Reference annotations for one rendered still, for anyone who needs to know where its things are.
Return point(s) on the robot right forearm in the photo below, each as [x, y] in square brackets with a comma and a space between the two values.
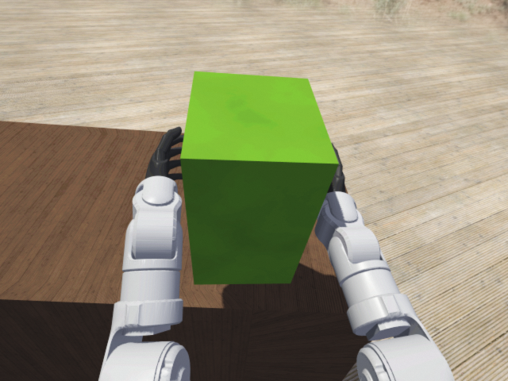
[376, 308]

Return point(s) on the carton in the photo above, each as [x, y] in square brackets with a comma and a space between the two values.
[257, 163]

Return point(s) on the left robot hand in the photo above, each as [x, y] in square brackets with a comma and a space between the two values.
[159, 164]

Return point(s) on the right robot upper arm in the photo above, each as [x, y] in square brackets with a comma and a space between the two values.
[409, 358]

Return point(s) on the right robot hand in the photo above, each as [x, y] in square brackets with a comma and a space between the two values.
[337, 183]

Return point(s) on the left robot upper arm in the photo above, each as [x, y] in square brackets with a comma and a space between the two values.
[148, 361]

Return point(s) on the robot left forearm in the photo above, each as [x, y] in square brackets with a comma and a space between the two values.
[153, 252]

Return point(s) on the pedestal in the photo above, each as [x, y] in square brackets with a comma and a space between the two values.
[66, 201]

